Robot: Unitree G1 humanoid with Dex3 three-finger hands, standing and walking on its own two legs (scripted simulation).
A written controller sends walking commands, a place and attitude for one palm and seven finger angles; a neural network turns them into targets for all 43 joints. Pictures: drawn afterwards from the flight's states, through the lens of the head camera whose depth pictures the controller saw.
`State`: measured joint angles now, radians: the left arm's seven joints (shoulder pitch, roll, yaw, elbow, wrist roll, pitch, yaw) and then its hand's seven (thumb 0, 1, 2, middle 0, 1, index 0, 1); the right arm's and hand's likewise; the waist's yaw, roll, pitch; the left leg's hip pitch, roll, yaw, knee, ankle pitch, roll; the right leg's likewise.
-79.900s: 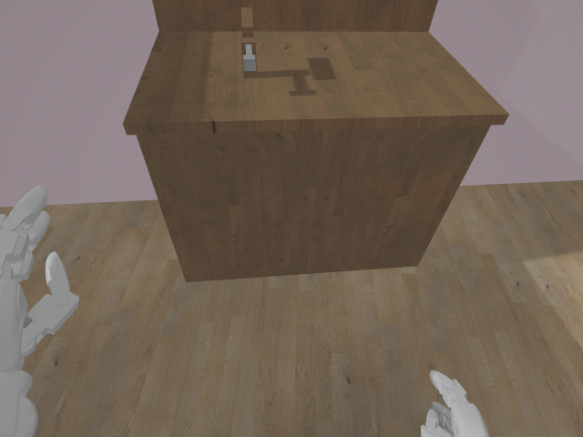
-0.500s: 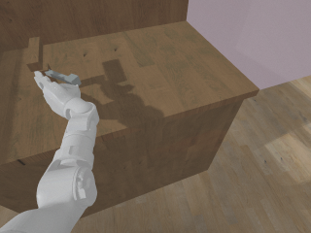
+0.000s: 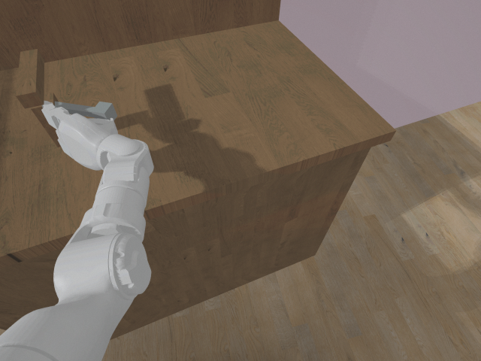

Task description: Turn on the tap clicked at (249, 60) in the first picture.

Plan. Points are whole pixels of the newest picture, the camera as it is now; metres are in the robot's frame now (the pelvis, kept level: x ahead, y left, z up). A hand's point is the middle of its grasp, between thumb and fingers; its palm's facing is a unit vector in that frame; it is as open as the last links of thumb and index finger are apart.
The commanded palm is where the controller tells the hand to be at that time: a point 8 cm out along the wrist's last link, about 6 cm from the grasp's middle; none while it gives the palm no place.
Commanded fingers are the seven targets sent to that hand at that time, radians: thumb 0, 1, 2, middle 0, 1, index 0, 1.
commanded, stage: push the lever round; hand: left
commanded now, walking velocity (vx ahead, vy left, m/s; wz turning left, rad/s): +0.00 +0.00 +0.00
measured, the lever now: (104, 113) +0.51 +0.22 +0.14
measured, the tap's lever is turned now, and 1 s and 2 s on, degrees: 56 67 71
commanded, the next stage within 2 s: lift the hand up off the lever in 1.02 s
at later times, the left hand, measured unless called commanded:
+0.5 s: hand (115, 122) +0.50 +0.20 +0.13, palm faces +0.84 -0.53 -0.15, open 7.7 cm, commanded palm +0.45 +0.23 +0.13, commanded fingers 0.00 0.90 0.90 -0.15 -0.15 -0.15 -0.15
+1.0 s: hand (122, 118) +0.51 +0.19 +0.13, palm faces +0.85 -0.50 -0.18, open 8.0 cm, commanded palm +0.48 +0.22 +0.13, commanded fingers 0.00 0.90 0.90 -0.15 -0.15 -0.15 -0.15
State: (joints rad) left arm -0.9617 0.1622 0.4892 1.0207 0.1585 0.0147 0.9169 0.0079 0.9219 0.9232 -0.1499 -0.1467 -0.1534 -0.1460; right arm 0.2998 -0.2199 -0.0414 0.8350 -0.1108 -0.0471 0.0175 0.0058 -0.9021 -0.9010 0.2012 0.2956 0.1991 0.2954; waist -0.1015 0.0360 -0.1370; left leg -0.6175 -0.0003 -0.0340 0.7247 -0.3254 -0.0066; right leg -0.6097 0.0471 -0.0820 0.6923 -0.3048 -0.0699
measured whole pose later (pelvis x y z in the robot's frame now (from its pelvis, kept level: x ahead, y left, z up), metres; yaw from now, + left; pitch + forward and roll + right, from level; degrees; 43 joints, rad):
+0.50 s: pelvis +0.00 +0.00 +0.00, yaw +0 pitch +13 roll +0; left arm -1.00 0.18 0.53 1.06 0.19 0.03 0.95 0.01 0.94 0.92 -0.15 -0.15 -0.13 -0.15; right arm 0.30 -0.22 -0.04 0.83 -0.12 -0.05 0.01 0.00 -0.90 -0.90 0.20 0.30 0.20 0.30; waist -0.12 0.04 -0.14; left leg -0.63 0.01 -0.04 0.74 -0.33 -0.01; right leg -0.62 0.05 -0.09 0.70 -0.31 -0.07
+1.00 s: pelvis -0.02 -0.01 -0.01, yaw -1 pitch +16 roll -1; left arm -1.13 0.31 0.57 1.22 0.22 0.00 0.99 0.00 0.98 0.93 -0.15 -0.15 -0.01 -0.10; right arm 0.34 -0.23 -0.02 0.84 -0.12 -0.08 -0.01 0.00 -0.90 -0.90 0.20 0.30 0.20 0.30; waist -0.18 0.04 -0.13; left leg -0.74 0.03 -0.05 0.77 -0.31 -0.01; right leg -0.72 0.07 -0.10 0.71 -0.28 -0.09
